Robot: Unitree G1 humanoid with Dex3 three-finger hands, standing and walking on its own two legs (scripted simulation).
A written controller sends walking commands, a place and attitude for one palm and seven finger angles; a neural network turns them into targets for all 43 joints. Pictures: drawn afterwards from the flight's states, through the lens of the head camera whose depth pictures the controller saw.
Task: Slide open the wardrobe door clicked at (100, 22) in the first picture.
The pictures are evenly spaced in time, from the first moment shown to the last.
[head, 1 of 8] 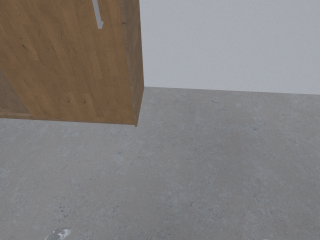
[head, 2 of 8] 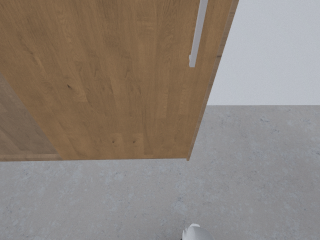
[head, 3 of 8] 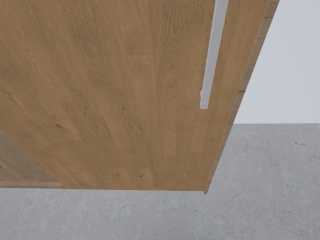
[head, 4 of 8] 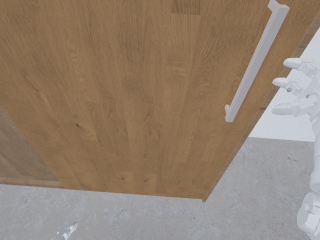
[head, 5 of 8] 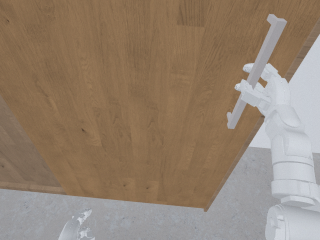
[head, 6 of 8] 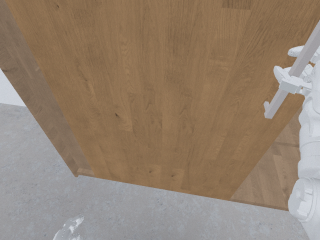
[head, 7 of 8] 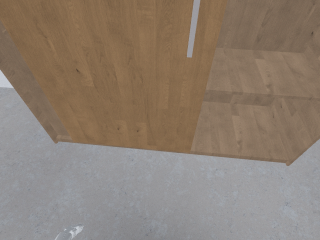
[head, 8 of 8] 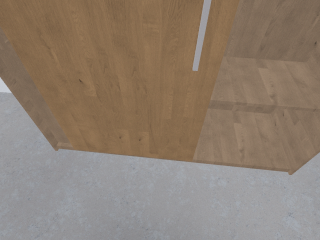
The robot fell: no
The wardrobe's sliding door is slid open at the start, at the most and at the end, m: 0.00 0.68 0.68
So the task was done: yes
